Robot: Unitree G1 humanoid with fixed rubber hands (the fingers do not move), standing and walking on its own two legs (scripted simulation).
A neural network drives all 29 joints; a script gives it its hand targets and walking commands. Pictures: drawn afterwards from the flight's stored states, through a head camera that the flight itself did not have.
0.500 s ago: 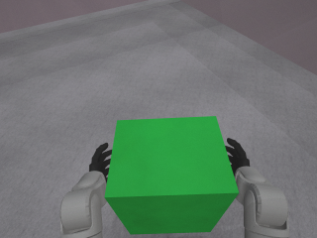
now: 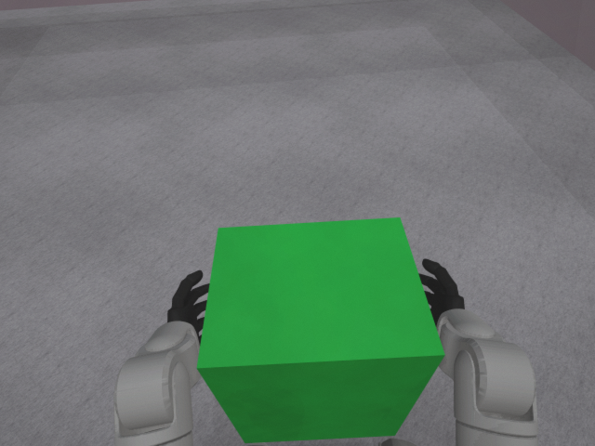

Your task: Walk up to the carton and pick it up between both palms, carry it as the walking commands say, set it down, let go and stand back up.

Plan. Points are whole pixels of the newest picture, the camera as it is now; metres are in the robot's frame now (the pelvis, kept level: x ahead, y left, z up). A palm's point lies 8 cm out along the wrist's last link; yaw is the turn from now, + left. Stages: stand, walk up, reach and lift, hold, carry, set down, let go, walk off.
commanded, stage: carry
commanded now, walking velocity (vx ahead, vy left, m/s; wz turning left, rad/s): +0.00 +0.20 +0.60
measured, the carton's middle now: (314, 341) +0.26 +0.01 -0.01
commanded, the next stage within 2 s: none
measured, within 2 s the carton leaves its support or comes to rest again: neither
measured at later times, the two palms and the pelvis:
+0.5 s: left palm out of the picture +0.15 +0.37 +0.09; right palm (262, 326) +0.24 +0.07 +0.09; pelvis -0.06 +0.15 +0.01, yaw +19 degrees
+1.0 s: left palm out of the picture +0.03 +0.49 +0.11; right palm (114, 390) +0.17 +0.21 +0.10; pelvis -0.13 +0.24 +0.02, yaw +27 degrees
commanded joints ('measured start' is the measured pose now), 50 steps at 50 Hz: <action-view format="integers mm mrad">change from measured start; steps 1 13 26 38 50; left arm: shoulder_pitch -551 -446 -436 -527 -511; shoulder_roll -882 -810 -777 -834 -836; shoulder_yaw -826 -750 -705 -812 -731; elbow -184 -87 -72 -126 16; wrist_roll -431 -395 -332 -442 -369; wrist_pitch -30 0 -5 -19 13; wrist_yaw -235 -262 -233 -248 -262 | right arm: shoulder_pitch -410 -471 -425 -373 -537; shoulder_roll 848 814 837 831 848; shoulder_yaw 691 763 736 694 741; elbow -157 -124 -71 -102 -29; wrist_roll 350 369 385 327 366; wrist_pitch -19 18 25 -24 30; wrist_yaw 231 225 235 222 238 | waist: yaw -19 -1 -37 -21 -8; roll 196 -40 -5 113 -99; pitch -446 -227 -354 -439 -209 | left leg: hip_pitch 380 -229 355 366 102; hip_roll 183 23 43 261 25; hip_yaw -256 -137 7 -371 -82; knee -178 619 -283 -306 -47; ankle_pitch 320 -195 52 93 -17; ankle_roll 130 -66 -16 154 -27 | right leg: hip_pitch -37 392 250 10 247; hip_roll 44 -344 -176 77 -162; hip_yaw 16 200 -130 60 199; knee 10 -785 -297 -126 -842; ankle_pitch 78 630 434 63 275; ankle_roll -18 -252 -33 -51 -212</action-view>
